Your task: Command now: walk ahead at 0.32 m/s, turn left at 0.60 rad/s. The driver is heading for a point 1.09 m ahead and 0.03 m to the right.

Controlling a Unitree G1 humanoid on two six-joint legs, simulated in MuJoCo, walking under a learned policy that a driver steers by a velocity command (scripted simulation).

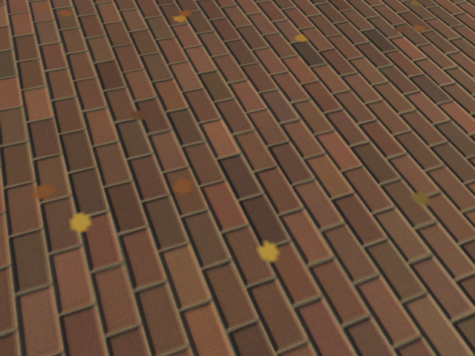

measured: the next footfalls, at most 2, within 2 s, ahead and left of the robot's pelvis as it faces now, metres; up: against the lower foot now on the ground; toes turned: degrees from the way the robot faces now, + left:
right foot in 0.34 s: +0.31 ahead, -0.11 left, +0.00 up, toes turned +9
left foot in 0.84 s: +0.57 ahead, +0.14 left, +0.00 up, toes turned +13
